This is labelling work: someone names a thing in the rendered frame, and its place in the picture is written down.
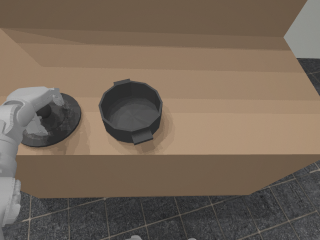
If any lid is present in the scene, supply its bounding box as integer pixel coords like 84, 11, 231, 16
21, 93, 81, 148

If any table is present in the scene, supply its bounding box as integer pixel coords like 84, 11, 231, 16
0, 0, 320, 199

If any knob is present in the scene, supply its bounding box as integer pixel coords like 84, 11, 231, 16
36, 104, 52, 119

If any pot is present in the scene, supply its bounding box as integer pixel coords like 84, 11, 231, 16
98, 79, 163, 145

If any left robot hand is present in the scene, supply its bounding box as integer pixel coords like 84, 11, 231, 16
6, 86, 64, 136

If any left robot upper arm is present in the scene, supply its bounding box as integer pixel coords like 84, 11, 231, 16
0, 177, 21, 240

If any robot left forearm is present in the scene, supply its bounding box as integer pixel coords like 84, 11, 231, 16
0, 98, 35, 178

